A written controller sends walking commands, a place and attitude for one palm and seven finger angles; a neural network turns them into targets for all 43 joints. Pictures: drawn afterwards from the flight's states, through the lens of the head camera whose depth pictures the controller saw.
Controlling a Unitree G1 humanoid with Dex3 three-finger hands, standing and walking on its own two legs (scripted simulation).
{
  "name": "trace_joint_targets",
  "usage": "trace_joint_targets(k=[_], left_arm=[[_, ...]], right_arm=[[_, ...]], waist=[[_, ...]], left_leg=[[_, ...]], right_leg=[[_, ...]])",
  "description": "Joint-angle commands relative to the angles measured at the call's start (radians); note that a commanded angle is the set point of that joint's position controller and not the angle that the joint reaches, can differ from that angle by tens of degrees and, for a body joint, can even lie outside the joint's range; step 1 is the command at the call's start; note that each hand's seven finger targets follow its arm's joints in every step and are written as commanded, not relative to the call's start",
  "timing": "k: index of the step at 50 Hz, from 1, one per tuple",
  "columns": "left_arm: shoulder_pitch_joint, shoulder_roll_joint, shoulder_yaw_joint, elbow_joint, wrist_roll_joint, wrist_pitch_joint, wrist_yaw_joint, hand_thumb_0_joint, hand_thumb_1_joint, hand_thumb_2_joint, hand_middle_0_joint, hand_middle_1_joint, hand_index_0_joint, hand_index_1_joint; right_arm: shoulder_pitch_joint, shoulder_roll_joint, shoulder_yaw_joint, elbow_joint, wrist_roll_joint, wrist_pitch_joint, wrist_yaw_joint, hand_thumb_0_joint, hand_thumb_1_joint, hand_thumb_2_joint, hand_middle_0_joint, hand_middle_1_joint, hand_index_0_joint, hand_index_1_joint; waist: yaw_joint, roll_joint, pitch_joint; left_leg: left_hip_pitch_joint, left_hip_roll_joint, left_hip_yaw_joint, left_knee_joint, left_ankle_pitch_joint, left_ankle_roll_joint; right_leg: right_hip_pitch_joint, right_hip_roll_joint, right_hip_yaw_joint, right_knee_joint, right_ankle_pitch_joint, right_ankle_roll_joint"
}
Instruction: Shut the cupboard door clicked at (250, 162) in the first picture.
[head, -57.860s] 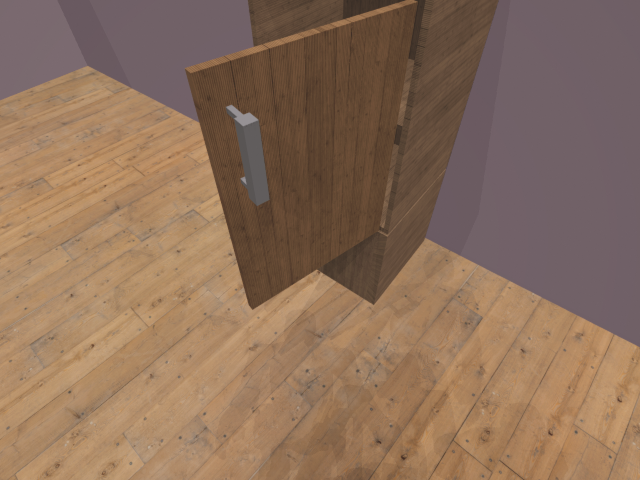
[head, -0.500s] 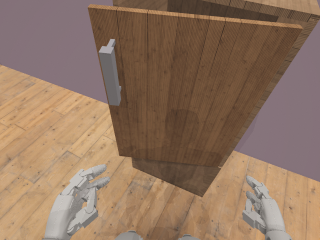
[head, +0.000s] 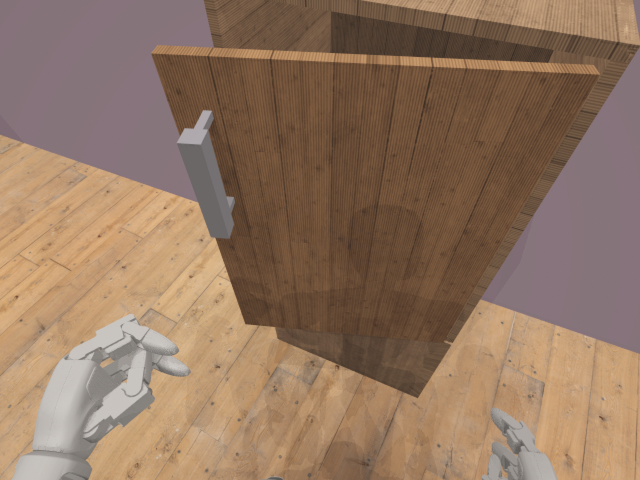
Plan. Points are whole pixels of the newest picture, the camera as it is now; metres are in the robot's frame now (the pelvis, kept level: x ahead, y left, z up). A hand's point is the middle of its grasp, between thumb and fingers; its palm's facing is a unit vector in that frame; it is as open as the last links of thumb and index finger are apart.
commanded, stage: raise the hand and make a fist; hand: left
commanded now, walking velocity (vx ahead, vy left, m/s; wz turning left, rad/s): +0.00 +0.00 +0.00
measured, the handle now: (214, 177) +0.43 +0.16 +0.15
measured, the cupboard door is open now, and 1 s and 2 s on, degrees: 18 18 18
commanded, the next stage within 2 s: bring the fist close to the handle in 1.00 s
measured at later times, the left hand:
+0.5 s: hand (107, 341) +0.22 +0.21 +0.14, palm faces -0.01 -1.00 -0.08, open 3.1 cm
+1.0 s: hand (113, 329) +0.23 +0.20 +0.16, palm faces +0.00 -1.00 -0.08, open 3.1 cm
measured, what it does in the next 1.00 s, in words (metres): stands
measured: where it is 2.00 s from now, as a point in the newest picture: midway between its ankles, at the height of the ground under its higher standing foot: outside the picture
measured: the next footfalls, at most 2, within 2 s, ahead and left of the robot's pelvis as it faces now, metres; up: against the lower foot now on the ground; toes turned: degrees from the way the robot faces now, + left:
none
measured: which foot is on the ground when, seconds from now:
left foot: down 0.00-1.00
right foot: down 0.00-1.00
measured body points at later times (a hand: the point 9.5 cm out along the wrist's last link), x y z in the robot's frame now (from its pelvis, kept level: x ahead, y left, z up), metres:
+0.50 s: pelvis +0.00 +0.02 +0.03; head +0.00 +0.01 +0.48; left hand +0.22 +0.26 +0.15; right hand +0.20 -0.19 -0.03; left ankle +0.00 +0.09 -0.69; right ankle +0.00 -0.08 -0.69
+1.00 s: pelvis +0.00 +0.01 +0.03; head -0.02 +0.00 +0.48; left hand +0.22 +0.25 +0.16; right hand +0.18 -0.22 -0.03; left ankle +0.00 +0.09 -0.69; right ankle +0.00 -0.08 -0.69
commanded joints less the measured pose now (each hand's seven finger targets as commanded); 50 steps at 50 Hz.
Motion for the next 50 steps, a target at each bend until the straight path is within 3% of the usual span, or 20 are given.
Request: trace_joint_targets(k=[1, 7, 8, 13, 15, 17, 23, 27, 30, 32, 33, 41, 42, 46, 47, 50], left_arm=[[-0.012, 0.119, 0.052, -0.205, -0.021, -0.065, -0.006, 0.000, 0.900, 0.900, -1.043, -1.220, -1.043, -1.220], [-0.106, 0.165, 0.080, -0.269, -0.008, -0.040, 0.043, 0.000, 0.900, 0.900, -1.153, -1.340, -1.153, -1.340], [-0.105, 0.147, 0.063, -0.282, -0.002, -0.033, 0.049, 0.000, 0.900, 0.900, -1.172, -1.360, -1.172, -1.360], [-0.148, 0.127, 0.038, -0.246, 0.009, 0.054, 0.053, 0.000, 0.900, 0.900, -1.263, -1.460, -1.263, -1.460], [-0.181, 0.147, 0.053, -0.246, 0.010, 0.090, 0.050, 0.000, 0.900, 0.900, -1.300, -1.500, -1.300, -1.500], [-0.218, 0.173, 0.077, -0.236, 0.010, 0.127, 0.045, 0.000, 0.900, 0.900, -1.300, -1.500, -1.300, -1.500], [-0.345, 0.171, 0.072, -0.283, 0.010, 0.183, 0.040, 0.000, 0.900, 0.900, -1.300, -1.500, -1.300, -1.500], [-0.382, 0.194, 0.096, -0.231, 0.010, 0.231, 0.030, 0.000, 0.900, 0.900, -1.300, -1.500, -1.300, -1.500], [-0.442, 0.200, 0.097, -0.249, 0.007, 0.263, 0.019, 0.000, 0.900, 0.900, -1.300, -1.500, -1.300, -1.500], [-0.400, 0.199, 0.110, -0.213, 0.003, 0.283, 0.018, 0.000, 0.900, 0.900, -1.300, -1.500, -1.300, -1.500], [-0.387, 0.171, 0.093, -0.205, 0.001, 0.290, 0.012, 0.000, 0.900, 0.900, -1.300, -1.500, -1.300, -1.500], [-0.411, 0.188, 0.106, -0.268, 0.014, 0.272, 0.038, 0.000, 0.900, 0.900, -1.300, -1.500, -1.300, -1.500], [-0.409, 0.215, 0.127, -0.272, 0.017, 0.265, 0.047, 0.000, 0.900, 0.900, -1.300, -1.500, -1.300, -1.500], [-0.414, 0.183, 0.098, -0.266, 0.022, 0.249, 0.050, 0.000, 0.900, 0.900, -1.300, -1.500, -1.300, -1.500], [-0.405, 0.207, 0.112, -0.251, 0.027, 0.251, 0.052, 0.000, 0.900, 0.900, -1.300, -1.500, -1.300, -1.500], [-0.403, 0.178, 0.091, -0.235, 0.018, 0.258, 0.042, 0.000, 0.900, 0.900, -1.300, -1.500, -1.300, -1.500]], right_arm=[[-0.104, -0.113, -0.045, -0.177, 0.003, -0.097, -0.006, 0.000, -0.900, -0.900, 0.200, 0.300, 0.200, 0.300], [-0.116, -0.121, -0.038, -0.165, 0.002, -0.110, -0.014, 0.000, -0.900, -0.900, 0.200, 0.300, 0.200, 0.300], [-0.118, -0.116, -0.034, -0.167, 0.004, -0.113, -0.012, 0.000, -0.900, -0.900, 0.200, 0.300, 0.200, 0.300], [-0.122, -0.118, -0.020, -0.161, 0.008, -0.113, -0.011, 0.000, -0.900, -0.900, 0.200, 0.300, 0.200, 0.300], [-0.126, -0.120, -0.014, -0.160, 0.009, -0.113, -0.013, 0.000, -0.900, -0.900, 0.200, 0.300, 0.200, 0.300], [-0.130, -0.124, -0.011, -0.156, 0.010, -0.110, -0.017, 0.000, -0.900, -0.900, 0.200, 0.300, 0.200, 0.300], [-0.146, -0.114, 0.009, -0.144, 0.012, -0.114, -0.021, 0.000, -0.900, -0.900, 0.200, 0.300, 0.200, 0.300], [-0.154, -0.120, 0.011, -0.128, 0.015, -0.110, -0.026, 0.000, -0.900, -0.900, 0.200, 0.300, 0.200, 0.300], [-0.168, -0.118, 0.015, -0.128, 0.017, -0.107, -0.029, 0.000, -0.900, -0.900, 0.200, 0.300, 0.200, 0.300], [-0.170, -0.121, 0.011, -0.125, 0.018, -0.104, -0.028, 0.000, -0.900, -0.900, 0.200, 0.300, 0.200, 0.300], [-0.172, -0.117, 0.012, -0.128, 0.018, -0.103, -0.026, 0.000, -0.900, -0.900, 0.200, 0.300, 0.200, 0.300], [-0.177, -0.118, 0.007, -0.133, 0.013, -0.101, -0.022, 0.000, -0.900, -0.900, 0.200, 0.300, 0.200, 0.300], [-0.175, -0.124, 0.002, -0.125, 0.011, -0.101, -0.023, 0.000, -0.900, -0.900, 0.200, 0.300, 0.200, 0.300], [-0.174, -0.119, 0.005, -0.123, 0.012, -0.103, -0.022, 0.000, -0.900, -0.900, 0.200, 0.300, 0.200, 0.300], [-0.174, -0.124, 0.003, -0.119, 0.012, -0.103, -0.023, 0.000, -0.900, -0.900, 0.200, 0.300, 0.200, 0.300], [-0.179, -0.120, 0.005, -0.123, 0.015, -0.105, -0.026, 0.000, -0.900, -0.900, 0.200, 0.300, 0.200, 0.300]], waist=[[0.012, -0.045, -0.144], [0.022, 0.014, -0.130], [0.023, 0.048, -0.138], [0.016, 0.012, -0.073], [0.022, 0.012, -0.062], [0.025, -0.004, -0.065], [0.028, 0.043, -0.075], [0.035, 0.011, -0.047], [0.038, 0.030, -0.064], [0.047, -0.011, -0.062], [0.043, -0.020, -0.051], [0.043, 0.023, -0.051], [0.042, -0.006, -0.051], [0.037, 0.040, -0.037], [0.036, 0.013, -0.029], [0.033, 0.003, -0.021]], left_leg=[[0.089, 0.001, -0.066, -0.124, 0.284, -0.008], [0.171, 0.011, -0.076, -0.189, 0.292, -0.007], [0.196, 0.012, -0.076, -0.202, 0.308, -0.009], [0.229, 0.023, -0.092, -0.258, 0.300, -0.015], [0.242, 0.025, -0.100, -0.282, 0.289, -0.019], [0.261, 0.024, -0.097, -0.292, 0.297, -0.015], [0.344, 0.025, -0.104, -0.337, 0.358, -0.025], [0.358, 0.026, -0.105, -0.367, 0.355, -0.025], [0.392, 0.023, -0.106, -0.388, 0.369, -0.028], [0.391, 0.022, -0.100, -0.388, 0.385, -0.026], [0.390, 0.020, -0.095, -0.391, 0.387, -0.025], [0.401, 0.012, -0.080, -0.395, 0.355, -0.018], [0.396, 0.013, -0.077, -0.386, 0.358, -0.013], [0.398, 0.010, -0.080, -0.397, 0.330, -0.014], [0.391, 0.012, -0.074, -0.389, 0.329, -0.009], [0.379, 0.008, -0.073, -0.393, 0.293, -0.007]], right_leg=[[0.162, -0.048, 0.126, -0.168, 0.319, 0.069], [0.174, -0.023, 0.076, -0.185, 0.260, 0.038], [0.179, -0.022, 0.066, -0.184, 0.274, 0.034], [0.188, -0.013, 0.042, -0.222, 0.272, 0.035], [0.203, -0.011, 0.038, -0.238, 0.261, 0.033], [0.230, -0.012, 0.045, -0.259, 0.274, 0.032], [0.274, -0.011, 0.033, -0.292, 0.319, 0.029], [0.299, -0.010, 0.033, -0.324, 0.319, 0.028], [0.321, -0.012, 0.032, -0.340, 0.330, 0.029], [0.338, -0.012, 0.036, -0.352, 0.349, 0.028], [0.335, -0.013, 0.034, -0.353, 0.356, 0.031], [0.331, -0.015, 0.045, -0.368, 0.328, 0.033], [0.342, -0.017, 0.056, -0.374, 0.333, 0.033], [0.329, -0.015, 0.050, -0.375, 0.301, 0.031], [0.331, -0.018, 0.060, -0.383, 0.307, 0.033], [0.324, -0.019, 0.061, -0.390, 0.271, 0.038]])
